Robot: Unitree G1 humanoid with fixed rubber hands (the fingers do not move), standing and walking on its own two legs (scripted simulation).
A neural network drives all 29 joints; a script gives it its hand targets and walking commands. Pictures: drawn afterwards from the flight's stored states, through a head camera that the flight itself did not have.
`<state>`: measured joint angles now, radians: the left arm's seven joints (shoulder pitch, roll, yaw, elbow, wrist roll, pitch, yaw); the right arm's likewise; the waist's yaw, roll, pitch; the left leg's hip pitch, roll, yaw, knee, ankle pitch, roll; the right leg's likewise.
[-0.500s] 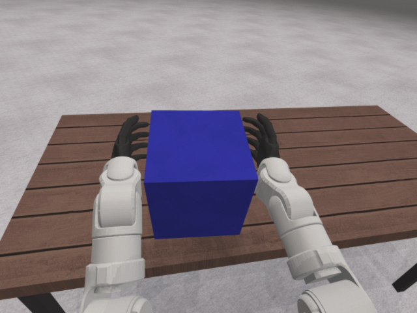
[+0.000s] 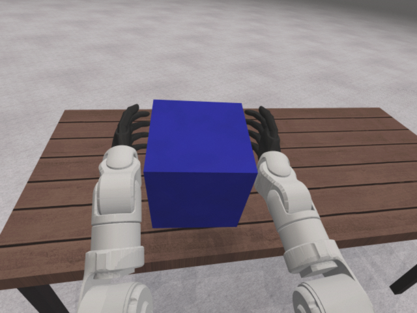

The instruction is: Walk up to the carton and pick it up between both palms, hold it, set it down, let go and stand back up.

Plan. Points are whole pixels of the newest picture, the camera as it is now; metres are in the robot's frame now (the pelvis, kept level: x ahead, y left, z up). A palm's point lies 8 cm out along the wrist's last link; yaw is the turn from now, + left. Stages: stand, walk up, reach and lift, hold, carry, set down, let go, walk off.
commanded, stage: hold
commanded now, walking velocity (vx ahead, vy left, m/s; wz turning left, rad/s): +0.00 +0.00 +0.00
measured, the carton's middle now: (196, 165) +0.37 +0.02 +0.15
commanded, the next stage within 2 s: set down in 0.28 s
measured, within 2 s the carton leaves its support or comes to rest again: neither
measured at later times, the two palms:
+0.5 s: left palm (123, 148) +0.36 +0.15 +0.19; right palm (264, 155) +0.36 -0.10 +0.18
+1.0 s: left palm (123, 174) +0.38 +0.16 +0.12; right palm (249, 163) +0.39 -0.09 +0.13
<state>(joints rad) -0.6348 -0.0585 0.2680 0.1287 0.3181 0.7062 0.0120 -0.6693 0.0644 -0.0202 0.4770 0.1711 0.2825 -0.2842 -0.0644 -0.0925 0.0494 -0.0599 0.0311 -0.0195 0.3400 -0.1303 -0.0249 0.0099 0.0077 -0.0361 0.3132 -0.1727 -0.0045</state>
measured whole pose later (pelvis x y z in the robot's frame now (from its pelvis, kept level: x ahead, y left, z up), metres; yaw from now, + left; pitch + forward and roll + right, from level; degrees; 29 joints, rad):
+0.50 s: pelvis +0.01 +0.02 +0.00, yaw +0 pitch -12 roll +0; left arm -0.60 -0.10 0.31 0.11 0.42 0.72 -0.04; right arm -0.66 0.04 0.03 0.52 0.18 0.28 -0.27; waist -0.08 -0.04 0.09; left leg 0.01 0.01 0.00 0.34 -0.15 0.00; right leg 0.08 -0.02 -0.02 0.30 -0.18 0.02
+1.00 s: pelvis +0.03 +0.00 +0.00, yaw +2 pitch -6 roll -1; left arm -0.42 -0.10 0.23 0.14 0.32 0.41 0.03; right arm -0.52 0.12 -0.05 0.60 0.03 -0.15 -0.19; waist -0.03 -0.10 0.09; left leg -0.07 0.03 -0.05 0.34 -0.17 -0.04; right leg 0.04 0.01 -0.07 0.27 -0.20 -0.01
